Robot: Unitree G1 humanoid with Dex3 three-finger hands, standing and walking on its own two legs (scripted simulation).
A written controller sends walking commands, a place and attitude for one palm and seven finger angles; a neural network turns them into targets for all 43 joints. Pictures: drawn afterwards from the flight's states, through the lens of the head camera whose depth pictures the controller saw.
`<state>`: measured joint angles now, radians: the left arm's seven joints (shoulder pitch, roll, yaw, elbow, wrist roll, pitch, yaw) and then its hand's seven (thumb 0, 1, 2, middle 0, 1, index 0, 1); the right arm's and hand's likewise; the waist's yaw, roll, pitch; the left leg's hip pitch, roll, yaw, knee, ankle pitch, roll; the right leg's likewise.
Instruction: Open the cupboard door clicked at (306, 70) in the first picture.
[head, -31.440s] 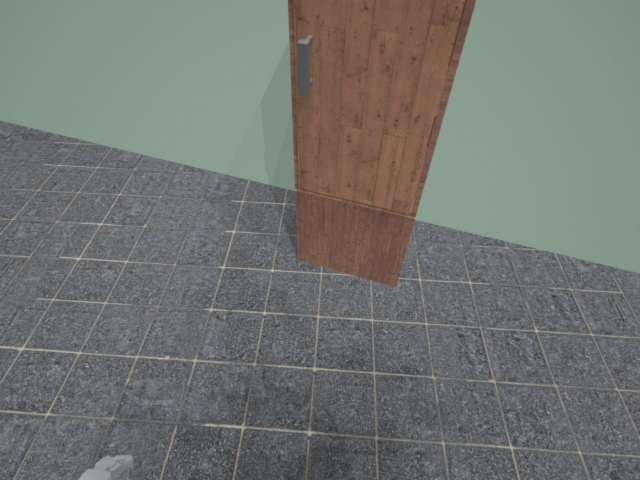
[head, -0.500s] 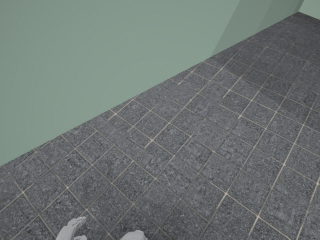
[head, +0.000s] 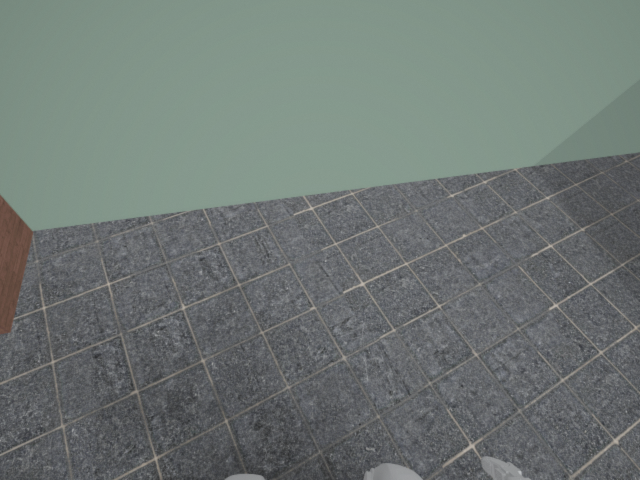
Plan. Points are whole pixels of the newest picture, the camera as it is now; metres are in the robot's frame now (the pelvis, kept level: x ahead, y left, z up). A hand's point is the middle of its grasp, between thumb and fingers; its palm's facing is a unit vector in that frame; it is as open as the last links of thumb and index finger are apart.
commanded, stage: turn to face it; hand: left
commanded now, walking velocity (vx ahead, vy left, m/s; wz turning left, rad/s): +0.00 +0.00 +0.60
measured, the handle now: out of the picture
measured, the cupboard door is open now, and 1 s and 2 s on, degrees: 48 48 48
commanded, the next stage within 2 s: take the last steps up to it in 1.82 s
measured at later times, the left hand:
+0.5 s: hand out of the picture +0.04 +0.14 -0.14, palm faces +0.27 -0.92 -0.27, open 7.4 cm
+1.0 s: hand out of the picture -0.03 +0.18 -0.15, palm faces +0.58 -0.77 -0.27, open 7.4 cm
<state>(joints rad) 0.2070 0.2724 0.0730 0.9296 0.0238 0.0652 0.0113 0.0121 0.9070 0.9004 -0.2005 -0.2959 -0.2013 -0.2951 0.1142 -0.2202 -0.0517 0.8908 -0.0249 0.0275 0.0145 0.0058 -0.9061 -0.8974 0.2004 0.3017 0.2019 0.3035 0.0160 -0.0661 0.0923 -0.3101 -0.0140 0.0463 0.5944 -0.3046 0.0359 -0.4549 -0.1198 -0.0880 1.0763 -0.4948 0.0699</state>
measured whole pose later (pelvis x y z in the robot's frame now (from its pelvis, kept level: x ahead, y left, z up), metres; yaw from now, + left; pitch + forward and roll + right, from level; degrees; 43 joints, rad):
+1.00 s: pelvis +0.01 -0.05 +0.01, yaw +35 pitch +1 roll +0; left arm 0.15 0.26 0.06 0.88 0.02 0.05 0.00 0.01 0.91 0.90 -0.20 -0.30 -0.20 -0.29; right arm 0.14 -0.22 -0.05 0.90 -0.03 0.04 0.01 0.01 -0.90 -0.90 0.20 0.30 0.21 0.30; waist 0.00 -0.02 0.10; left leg -0.30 -0.03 -0.05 0.51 -0.23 0.01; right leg -0.47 -0.09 -0.01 0.96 -0.43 0.08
